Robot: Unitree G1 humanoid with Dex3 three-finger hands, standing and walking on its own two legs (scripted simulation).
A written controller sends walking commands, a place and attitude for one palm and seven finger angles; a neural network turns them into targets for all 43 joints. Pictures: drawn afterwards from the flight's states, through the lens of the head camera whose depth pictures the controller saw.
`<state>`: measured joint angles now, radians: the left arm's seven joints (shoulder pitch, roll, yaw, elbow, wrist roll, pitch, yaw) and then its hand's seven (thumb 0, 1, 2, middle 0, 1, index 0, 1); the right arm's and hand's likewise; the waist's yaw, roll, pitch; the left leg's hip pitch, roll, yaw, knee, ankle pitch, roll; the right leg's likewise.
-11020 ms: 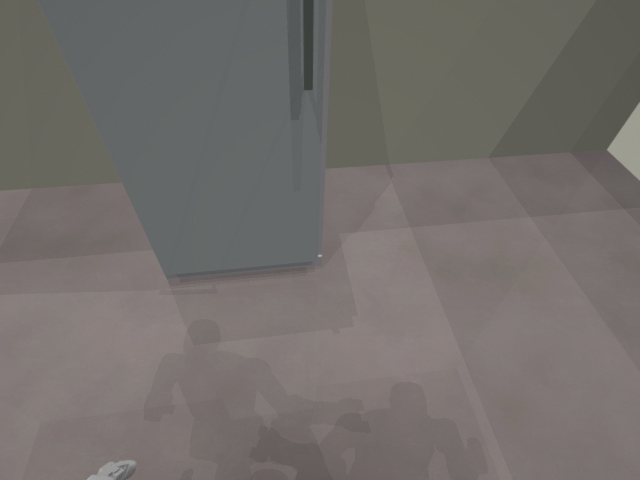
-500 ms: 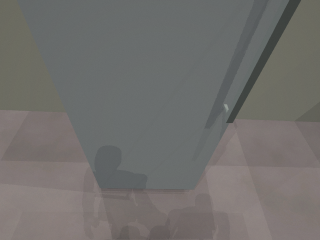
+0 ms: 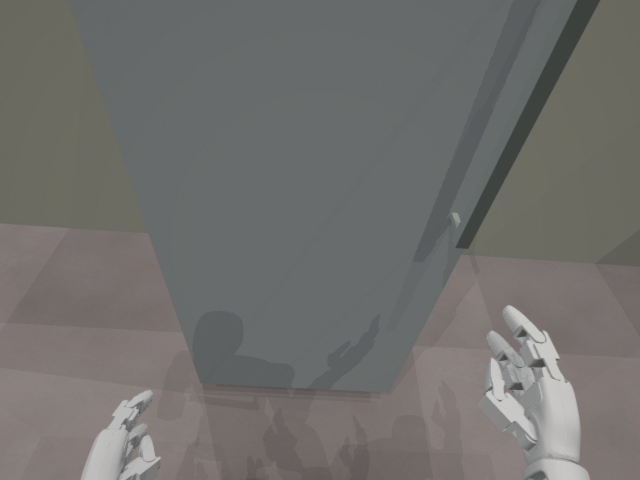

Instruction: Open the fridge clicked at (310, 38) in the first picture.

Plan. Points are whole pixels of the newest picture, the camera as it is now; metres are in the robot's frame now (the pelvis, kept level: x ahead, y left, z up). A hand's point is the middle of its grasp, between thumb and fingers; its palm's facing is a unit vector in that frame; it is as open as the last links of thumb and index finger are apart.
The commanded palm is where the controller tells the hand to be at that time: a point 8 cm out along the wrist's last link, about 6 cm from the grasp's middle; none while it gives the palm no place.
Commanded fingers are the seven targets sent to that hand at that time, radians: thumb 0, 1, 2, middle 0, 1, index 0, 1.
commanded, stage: raise the hand to about handle height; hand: right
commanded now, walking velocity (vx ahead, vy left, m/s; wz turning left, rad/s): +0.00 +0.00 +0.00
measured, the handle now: (519, 101) +0.49 -0.17 +0.28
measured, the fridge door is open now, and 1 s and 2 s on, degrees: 0 0 0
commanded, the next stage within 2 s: move the hooked fingers beside the handle in 1.84 s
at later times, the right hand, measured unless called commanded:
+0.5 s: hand (540, 412) +0.21 -0.21 +0.06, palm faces -0.17 +0.98 -0.09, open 10.6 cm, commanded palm +0.16 -0.29 +0.09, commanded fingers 0.00 0.01 -0.51 0.27 0.88 0.27 0.88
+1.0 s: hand out of the picture +0.25 -0.30 +0.18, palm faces +0.09 +0.99 -0.12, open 13.4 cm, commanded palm +0.21 -0.33 +0.18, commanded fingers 0.00 0.50 -0.30 0.30 1.20 0.30 1.20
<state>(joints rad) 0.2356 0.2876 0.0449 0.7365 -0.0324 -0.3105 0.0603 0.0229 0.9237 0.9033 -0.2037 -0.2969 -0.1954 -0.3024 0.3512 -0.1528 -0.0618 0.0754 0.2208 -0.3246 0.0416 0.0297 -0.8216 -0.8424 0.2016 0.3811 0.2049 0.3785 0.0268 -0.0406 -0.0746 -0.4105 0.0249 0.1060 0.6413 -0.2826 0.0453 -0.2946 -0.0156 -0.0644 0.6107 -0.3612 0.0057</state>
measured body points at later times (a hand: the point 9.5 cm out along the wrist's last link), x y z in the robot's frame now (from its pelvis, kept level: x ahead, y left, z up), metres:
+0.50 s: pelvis -0.02 -0.05 -0.02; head +0.00 -0.05 +0.43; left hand +0.16 +0.14 -0.09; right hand +0.22 -0.27 +0.07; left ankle +0.03 +0.08 -0.72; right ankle -0.03 -0.12 -0.72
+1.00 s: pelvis +0.01 -0.04 +0.01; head -0.01 -0.04 +0.46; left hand +0.22 +0.17 -0.04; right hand +0.24 -0.35 +0.19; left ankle +0.03 +0.08 -0.72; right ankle -0.03 -0.12 -0.72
